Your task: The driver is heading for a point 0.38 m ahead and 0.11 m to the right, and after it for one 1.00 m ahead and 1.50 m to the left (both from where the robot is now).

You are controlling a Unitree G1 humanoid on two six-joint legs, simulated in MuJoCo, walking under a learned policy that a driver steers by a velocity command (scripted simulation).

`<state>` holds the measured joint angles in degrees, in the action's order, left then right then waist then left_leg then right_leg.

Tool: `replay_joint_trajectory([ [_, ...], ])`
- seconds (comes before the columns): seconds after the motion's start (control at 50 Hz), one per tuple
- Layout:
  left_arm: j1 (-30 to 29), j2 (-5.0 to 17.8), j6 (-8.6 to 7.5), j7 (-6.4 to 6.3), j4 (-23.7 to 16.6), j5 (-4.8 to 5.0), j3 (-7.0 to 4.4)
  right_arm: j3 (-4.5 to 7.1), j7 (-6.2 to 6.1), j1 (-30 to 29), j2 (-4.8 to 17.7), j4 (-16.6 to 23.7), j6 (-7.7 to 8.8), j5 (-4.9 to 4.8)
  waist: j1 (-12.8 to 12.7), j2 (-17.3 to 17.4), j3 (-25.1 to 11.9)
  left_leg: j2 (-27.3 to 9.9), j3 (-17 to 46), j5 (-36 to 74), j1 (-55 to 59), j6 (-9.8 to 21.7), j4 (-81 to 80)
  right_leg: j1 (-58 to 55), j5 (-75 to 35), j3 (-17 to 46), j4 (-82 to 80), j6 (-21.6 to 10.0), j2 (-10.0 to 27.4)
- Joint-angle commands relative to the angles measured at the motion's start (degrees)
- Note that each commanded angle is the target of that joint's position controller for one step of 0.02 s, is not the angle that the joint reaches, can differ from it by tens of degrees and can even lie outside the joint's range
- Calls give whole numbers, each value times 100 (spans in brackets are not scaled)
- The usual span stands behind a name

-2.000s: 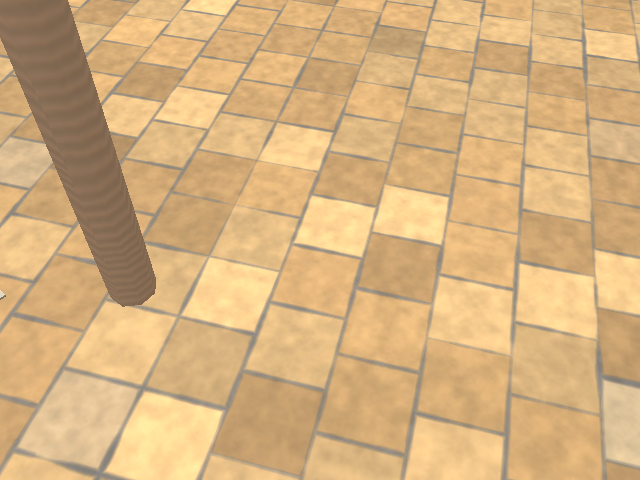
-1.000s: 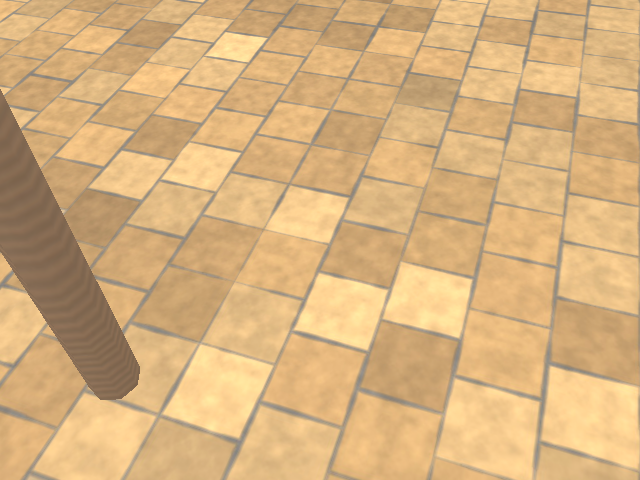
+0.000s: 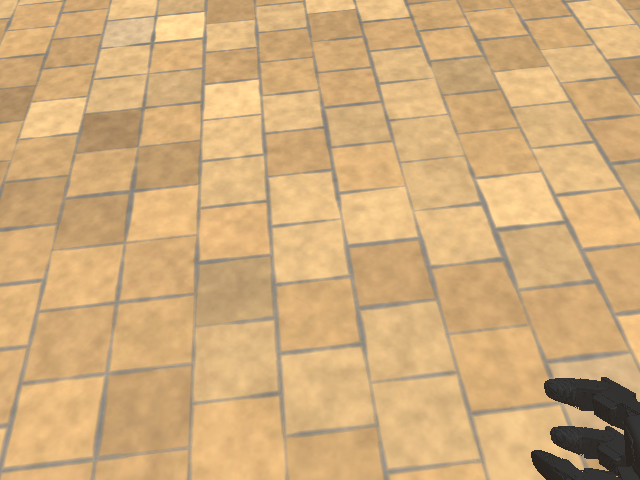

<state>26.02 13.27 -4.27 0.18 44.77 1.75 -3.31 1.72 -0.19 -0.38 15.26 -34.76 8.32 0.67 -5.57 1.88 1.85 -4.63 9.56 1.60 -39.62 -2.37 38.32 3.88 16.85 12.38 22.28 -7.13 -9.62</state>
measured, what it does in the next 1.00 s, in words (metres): walks ahead: left foot, then right foot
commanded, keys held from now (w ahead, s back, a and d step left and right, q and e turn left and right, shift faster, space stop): w+e+shift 0.22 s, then w+q+shift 0.78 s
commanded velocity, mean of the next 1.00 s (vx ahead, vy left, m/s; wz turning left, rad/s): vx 1.00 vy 0.00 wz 0.12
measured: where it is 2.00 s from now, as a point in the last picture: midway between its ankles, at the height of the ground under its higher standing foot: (307, 135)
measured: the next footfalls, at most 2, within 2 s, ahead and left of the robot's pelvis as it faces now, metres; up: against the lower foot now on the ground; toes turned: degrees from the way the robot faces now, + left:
left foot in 0.12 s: +0.35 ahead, +0.16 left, +0.00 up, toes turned -15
right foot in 0.58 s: +0.65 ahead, -0.22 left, +0.00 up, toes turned -8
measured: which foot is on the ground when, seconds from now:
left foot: up 0.00-0.10, down 0.12-0.60, up 0.62-1.00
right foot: down 0.00-0.14, up 0.16-0.56, down 0.58-1.00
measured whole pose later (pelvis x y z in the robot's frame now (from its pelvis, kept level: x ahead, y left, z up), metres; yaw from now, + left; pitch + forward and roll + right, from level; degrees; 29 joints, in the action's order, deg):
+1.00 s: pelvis +0.83 -0.06 -0.04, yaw +11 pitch -1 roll -4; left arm 22.1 18.0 -4.4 -0.1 48.0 0.2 -4.9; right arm 3.0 3.8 4.8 18.0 -35.6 1.1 -2.5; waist -3.4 0.5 2.4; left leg -4.7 -5.9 -0.9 -41.6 6.9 46.8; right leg -16.6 27.7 -18.4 16.6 5.2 1.9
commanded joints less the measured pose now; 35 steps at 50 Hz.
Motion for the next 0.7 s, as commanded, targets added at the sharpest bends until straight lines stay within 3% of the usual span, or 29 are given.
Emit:
replay_joint_trajectory([
  [0.02,-273,981,-59,-69,-391,84,-285,213,8,-553,505,547,85,-135,83,-711,204,582,-471,638,1966,-113,-825,1776,-246,1192,-738,-539,865],
  [0.08,-247,925,11,-121,-335,132,-336,341,9,-465,806,611,185,-276,245,-899,110,514,-259,26,1935,13,-1197,713,-917,1596,45,-410,1182],
  [0.1,-384,938,38,-107,-372,80,-342,471,-18,207,1007,485,211,-299,648,-921,-278,533,-346,-211,2596,141,-1179,524,-1820,1497,738,-267,1127],
  [0.12,-629,831,60,-7,-474,-82,-267,568,-89,1471,1110,276,156,-356,1387,-863,-1230,169,-225,-556,4161,272,-708,807,-2424,1192,2210,-46,947],
  [0.14,-623,249,33,39,-728,-314,-62,606,-131,2911,1498,66,56,-340,1695,-60,-2328,-781,849,-2054,6061,444,-407,1896,-333,637,4215,35,608],
  [0.16,422,-67,-49,47,-1045,254,94,640,30,2858,1861,-102,74,-22,824,3316,-2920,-2183,4835,-4774,7189,1514,-2048,3967,1623,206,6007,229,241],
  [0.18,85,524,39,-61,-788,361,61,505,54,2337,1039,165,5,19,1064,2129,-2042,-1905,4609,-5767,6570,1311,-2344,4560,1015,-20,6442,250,903],
  [0.2,-711,871,77,-58,-892,160,-4,425,9,2159,694,140,-75,-49,1261,1072,-1202,-1633,3363,-4742,5801,1109,-2254,4699,626,-334,6469,268,1014],
  [0.22,-1061,907,118,-56,-914,-8,-34,427,7,2028,727,38,-134,-18,1199,-87,-733,-1401,2412,-3369,5036,982,-2226,4420,350,-472,6201,323,1249],
  [0.24,-1387,756,62,-15,-1074,-132,-12,420,11,2040,777,-199,-139,21,1080,-188,-323,-1173,1916,-2595,4266,1064,-2303,4214,120,-477,5811,302,1425],
  [0.26,-1375,555,56,37,-1110,-69,14,344,34,2044,620,-378,-107,77,876,-42,-126,-965,1542,-2318,3734,1092,-2447,3908,101,-422,5591,263,1549],
  [0.3,-1354,269,54,79,-1163,78,97,224,132,2157,253,-656,-85,-31,644,233,29,-757,1171,-2202,3392,1281,-2653,3883,327,-449,5260,210,1535],
  [0.32,-1477,204,38,99,-1220,51,136,210,152,2202,245,-749,-79,-113,553,180,193,-780,1136,-2141,3282,1419,-2762,4069,340,-466,4941,215,1597],
  [0.36,-1804,283,-45,114,-1338,-104,167,264,160,2077,542,-693,-87,-180,447,-27,377,-838,1123,-1626,3230,1642,-2945,4430,-273,-634,4165,345,1739],
  [0.4,-2323,361,-158,176,-1495,-194,204,302,108,2097,723,-683,-93,-196,564,-116,514,-697,706,-1096,2896,1592,-3092,4067,-1202,-727,3077,499,1725],
  [0.46,-3046,418,-303,291,-1649,-123,212,330,38,2481,960,-789,-107,-296,848,-58,558,-582,233,-876,2315,1427,-3393,2542,-2136,-1070,1751,680,1307],
  [0.5,-3153,605,-353,299,-1674,-52,113,300,18,2756,964,-919,-188,-330,858,152,512,-720,261,-597,2811,1315,-3194,2171,-2054,-1045,1211,688,1146],
  [0.54,-2724,953,-384,240,-1631,-11,-79,269,10,2939,1001,-1063,-280,-266,525,461,71,-716,156,1208,3370,1099,-2223,1433,-1485,-1147,904,514,905],
  [0.56,-1993,1170,-373,179,-1511,-2,-218,267,15,2935,1095,-1098,-325,-194,38,605,-471,-524,-48,2146,3221,937,-1121,395,-1199,-1288,922,376,793],
  [0.58,-732,1359,-322,81,-1286,-56,-330,228,8,2655,1035,-931,-319,-106,-662,640,-1200,-309,-91,1654,1999,709,541,-1436,-1054,-871,1323,235,1365],
  [0.6,124,1965,-246,24,-1098,-240,-449,-16,4,3358,81,-741,-231,-68,-369,-1063,-2559,298,-369,-1708,253,457,2931,-3570,714,1653,1056,-343,3063],
  [0.62,351,1794,-243,117,-1006,-250,-384,-76,-4,3491,36,-641,-143,-424,-313,-2150,-3256,377,97,-2897,-434,543,4101,-3582,2804,3928,-388,-663,3539],
  [0.64,58,1323,-234,99,-880,-175,-281,68,-67,2751,424,-572,-176,-606,-330,-1632,-1908,143,-94,-2540,-1145,520,4607,-2805,2806,3294,-689,-455,3327],
  [0.66,-194,1061,-221,83,-764,-140,-207,77,-83,2212,469,-458,-213,-524,-266,-1124,-1073,-95,-306,-2174,-1349,520,4605,-1984,1868,2292,-615,-352,3226],
  [0.68,-524,831,-218,94,-682,-219,-151,106,-73,1918,450,-444,-283,-358,-40,-591,-583,-306,-366,-1905,-1010,532,4320,-1049,890,1436,-671,-249,2964],
  [0.7,-848,619,-233,94,-623,-321,-116,139,-17,2007,347,-415,-382,-323,299,-853,-358,-485,-288,-1719,-644,516,4072,-365,347,845,-769,-247,2810],
])
Velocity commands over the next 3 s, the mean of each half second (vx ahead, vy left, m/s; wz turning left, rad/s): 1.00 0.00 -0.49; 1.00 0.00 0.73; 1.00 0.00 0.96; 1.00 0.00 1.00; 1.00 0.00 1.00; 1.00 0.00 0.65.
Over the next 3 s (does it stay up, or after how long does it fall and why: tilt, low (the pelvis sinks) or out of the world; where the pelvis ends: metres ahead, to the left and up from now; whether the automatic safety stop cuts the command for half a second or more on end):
stays up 1.56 1.17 -0.02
